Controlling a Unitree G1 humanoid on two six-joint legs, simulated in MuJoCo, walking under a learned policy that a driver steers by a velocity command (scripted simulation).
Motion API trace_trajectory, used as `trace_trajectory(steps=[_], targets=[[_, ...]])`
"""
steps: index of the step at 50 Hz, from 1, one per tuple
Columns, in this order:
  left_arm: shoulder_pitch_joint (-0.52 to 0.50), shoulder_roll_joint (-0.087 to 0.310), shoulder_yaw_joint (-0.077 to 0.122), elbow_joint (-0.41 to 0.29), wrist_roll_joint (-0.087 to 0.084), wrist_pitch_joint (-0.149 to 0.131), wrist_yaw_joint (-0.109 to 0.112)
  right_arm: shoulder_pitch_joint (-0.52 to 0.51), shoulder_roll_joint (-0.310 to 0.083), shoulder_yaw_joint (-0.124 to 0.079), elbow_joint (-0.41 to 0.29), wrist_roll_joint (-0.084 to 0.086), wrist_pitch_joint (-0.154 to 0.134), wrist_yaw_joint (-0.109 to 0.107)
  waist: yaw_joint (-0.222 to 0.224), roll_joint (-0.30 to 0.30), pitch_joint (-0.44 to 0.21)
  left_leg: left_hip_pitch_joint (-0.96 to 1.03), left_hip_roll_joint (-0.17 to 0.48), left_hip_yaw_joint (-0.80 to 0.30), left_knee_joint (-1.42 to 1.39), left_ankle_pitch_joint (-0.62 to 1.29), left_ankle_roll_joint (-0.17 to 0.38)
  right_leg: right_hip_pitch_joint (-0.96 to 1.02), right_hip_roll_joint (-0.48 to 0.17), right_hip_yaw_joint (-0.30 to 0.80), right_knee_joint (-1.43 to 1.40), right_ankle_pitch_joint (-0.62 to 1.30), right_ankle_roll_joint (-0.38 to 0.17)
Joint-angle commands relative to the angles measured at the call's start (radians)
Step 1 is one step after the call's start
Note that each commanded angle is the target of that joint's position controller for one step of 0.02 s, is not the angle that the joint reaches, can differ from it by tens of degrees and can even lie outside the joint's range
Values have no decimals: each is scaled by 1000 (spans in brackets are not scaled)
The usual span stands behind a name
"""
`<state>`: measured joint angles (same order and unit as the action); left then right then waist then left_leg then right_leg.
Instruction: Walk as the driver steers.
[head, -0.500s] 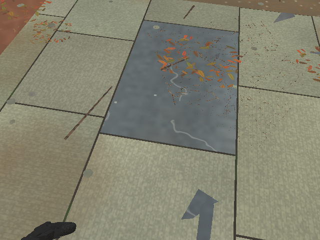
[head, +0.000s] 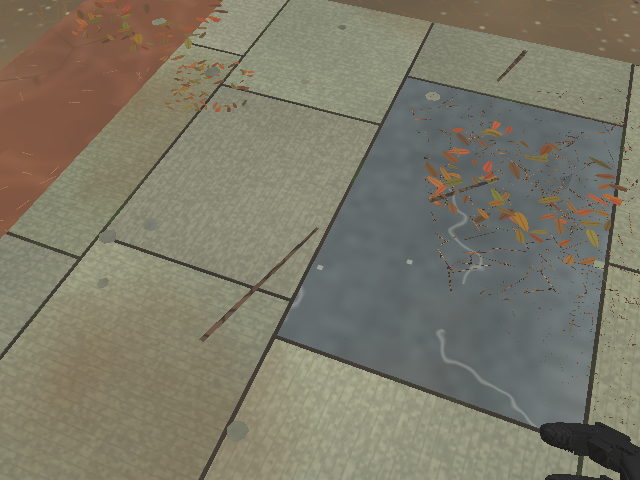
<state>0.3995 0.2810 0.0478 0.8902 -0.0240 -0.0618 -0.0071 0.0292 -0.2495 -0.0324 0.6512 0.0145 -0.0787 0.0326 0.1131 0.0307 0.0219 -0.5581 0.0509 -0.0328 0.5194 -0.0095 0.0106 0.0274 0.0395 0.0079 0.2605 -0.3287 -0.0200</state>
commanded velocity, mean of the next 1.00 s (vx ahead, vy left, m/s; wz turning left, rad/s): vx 0.50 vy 0.00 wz -0.44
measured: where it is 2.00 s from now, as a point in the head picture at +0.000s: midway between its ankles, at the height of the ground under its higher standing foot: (530, 263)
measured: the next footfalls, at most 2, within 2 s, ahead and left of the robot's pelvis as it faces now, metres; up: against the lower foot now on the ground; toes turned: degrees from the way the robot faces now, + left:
left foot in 0.04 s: +0.20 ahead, +0.13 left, +0.00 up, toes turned -1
right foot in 0.58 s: +0.43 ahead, -0.17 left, +0.00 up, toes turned -21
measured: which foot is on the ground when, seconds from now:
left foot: up 0.00-0.02, down 0.04-0.58, up 0.60-1.00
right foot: down 0.00-0.06, up 0.08-0.56, down 0.58-1.00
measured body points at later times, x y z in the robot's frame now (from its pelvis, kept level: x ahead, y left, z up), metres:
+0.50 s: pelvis +0.26 +0.00 +0.00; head +0.28 -0.02 +0.45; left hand +0.51 +0.18 -0.10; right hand +0.21 -0.29 -0.13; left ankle +0.16 +0.13 -0.74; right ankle +0.39 -0.17 -0.70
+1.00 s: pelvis +0.52 -0.12 +0.00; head +0.54 -0.14 +0.45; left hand +0.70 +0.11 -0.10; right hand +0.60 -0.43 -0.08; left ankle +0.75 -0.07 -0.70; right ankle +0.39 -0.16 -0.74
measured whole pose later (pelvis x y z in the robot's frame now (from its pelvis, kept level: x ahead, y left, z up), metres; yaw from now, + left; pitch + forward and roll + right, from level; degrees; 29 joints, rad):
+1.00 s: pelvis +0.52 -0.12 +0.00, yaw -29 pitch +2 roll -1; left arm 0.34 0.28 0.06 0.76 -0.02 -0.05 0.01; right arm 0.04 -0.27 -0.04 0.73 0.00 -0.10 0.03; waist 0.08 0.04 0.02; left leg -0.58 0.05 -0.05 0.53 0.07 -0.02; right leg -0.04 0.10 0.12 0.34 -0.31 -0.07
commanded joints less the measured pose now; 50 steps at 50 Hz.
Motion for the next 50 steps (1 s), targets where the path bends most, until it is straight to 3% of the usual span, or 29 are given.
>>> trace_trajectory(steps=[1,2,3,4,5,6,7,8,10,13,17,21,24,26,27,28,29,30,31,32,33,34,35,36,39,43,46,50], targets=[[-25,195,45,-39,-5,6,13,59,-137,-52,-53,-3,-29,-1,-128,-113,-29,209,-41,26,-74,-44,40,-52,-251,155,111,601,-126],[-31,167,34,-48,4,4,13,205,-187,-75,-14,-12,-29,-11,-196,-97,-137,448,-12,9,-56,-20,73,-137,-195,120,287,614,-95],[-37,93,8,-84,34,0,13,391,-266,-96,8,-28,-24,-24,-261,36,-311,754,201,-206,-12,5,135,-344,-110,69,611,305,-52],[105,11,-15,-89,8,-17,9,405,-295,-98,26,-29,-13,-17,-188,308,-431,981,386,-611,-127,-216,265,-665,4,63,892,-262,-9],[45,127,13,-73,-15,-21,9,384,-194,-75,18,-20,-10,-18,-223,177,-333,896,349,-608,-188,-358,232,-757,-50,136,995,-243,-8],[-41,160,28,-98,-24,-22,8,326,-156,-62,20,-13,-11,-21,-216,125,-195,770,318,-457,-212,-342,197,-797,-86,117,1004,-147,-11],[-79,144,28,-103,-17,-18,12,262,-137,-53,21,-17,-14,-19,-184,64,-127,644,278,-357,-244,-256,181,-761,-124,99,978,-67,-3],[-92,132,32,-106,-5,-10,12,216,-111,-47,26,-20,-18,-16,-157,62,-74,550,244,-274,-281,-188,175,-732,-148,99,936,-14,3],[-60,90,31,-100,-10,14,10,172,-95,-48,40,-28,-33,-15,-113,86,-46,443,214,-161,-344,-109,173,-650,-175,97,907,42,14],[-103,64,31,-128,-3,37,10,166,-119,-60,71,-29,-46,-23,-98,47,-5,408,222,-49,-387,2,186,-696,-186,104,849,120,31],[-193,48,25,-161,1,32,-9,186,-153,-70,102,-30,-37,-37,-121,23,21,442,198,91,-401,61,169,-710,-177,79,633,313,33],[-334,35,13,-216,5,27,-34,242,-190,-82,134,-15,-19,-45,-174,1,62,515,217,170,-394,72,153,-702,-159,7,460,366,8],[-387,50,16,-257,4,30,-48,270,-212,-91,157,2,3,-45,-179,11,75,621,247,201,-335,160,131,-714,-140,-30,398,274,-27],[-357,77,31,-270,5,35,-53,255,-240,-99,157,11,17,-49,-143,41,33,659,249,231,-219,455,109,-622,-85,-85,386,172,-65],[-289,102,46,-260,4,38,-52,244,-253,-102,154,16,26,-52,-99,56,-16,659,241,247,-104,616,95,-521,-43,-116,385,125,-89],[-147,143,73,-225,1,40,-46,225,-251,-100,150,21,34,-54,-15,42,-89,606,207,277,89,669,68,-327,8,-136,325,163,-122],[30,221,111,-177,-1,48,-28,238,-222,-86,139,6,30,-58,60,-21,-181,400,166,282,368,464,21,-20,-18,-30,294,199,-169],[18,350,132,-177,-14,45,-15,331,-68,-38,81,-43,7,-45,-58,-315,-242,-79,-26,232,742,-473,-53,321,-288,517,225,89,-351],[41,287,108,-219,-2,26,-21,255,-116,-36,71,-9,-35,-33,-2,-207,-406,-202,-84,-29,880,-605,-44,399,-381,842,49,-70,-423],[11,220,88,-210,9,10,-26,143,-178,-52,41,33,-58,-24,22,-137,-269,-290,-32,-55,873,-509,-16,324,-357,709,18,-6,-360],[-41,192,80,-213,5,1,-25,123,-166,-46,35,26,-70,-28,-17,-86,-181,-269,12,-52,791,-420,2,187,-315,584,26,75,-323],[-115,154,68,-224,4,0,-23,126,-169,-50,49,-2,-71,-36,-62,-48,-118,-202,45,-52,701,-367,-2,44,-275,481,24,185,-293],[-160,127,57,-243,16,-1,-17,145,-181,-58,56,-16,-62,-38,-100,-67,-99,-121,66,-60,647,-328,-7,-58,-246,417,7,279,-283],[-177,122,55,-255,22,-1,-14,156,-180,-61,58,-20,-49,-35,-119,-73,-89,-76,68,-58,612,-310,-16,-115,-230,393,-15,321,-282],[-156,151,62,-247,15,-6,3,140,-135,-51,50,-29,-22,-35,-128,-60,-59,-55,55,-25,469,-228,-60,-212,-202,299,-44,436,-282],[-100,148,58,-215,11,-4,18,10,-88,-28,27,-24,-22,-23,-69,-96,-23,6,21,-1,167,67,-75,-260,-138,186,-51,373,-214],[-43,158,58,-183,9,-5,16,-72,-97,-25,6,-9,-30,-10,-28,-107,5,34,1,0,60,156,-60,-231,-168,212,-49,277,-201],[-1,162,59,-148,8,5,19,-105,-129,-33,-15,-9,-44,5,-26,-116,28,-25,-7,-11,-18,40,-8,-68,-241,278,29,334,-189]])
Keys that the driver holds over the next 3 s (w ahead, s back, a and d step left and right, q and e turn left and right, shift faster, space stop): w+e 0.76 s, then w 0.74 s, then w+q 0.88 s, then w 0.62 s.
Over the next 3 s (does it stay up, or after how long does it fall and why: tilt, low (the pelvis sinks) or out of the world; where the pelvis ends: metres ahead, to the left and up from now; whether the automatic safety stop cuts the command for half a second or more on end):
stays up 1.56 -0.48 0.01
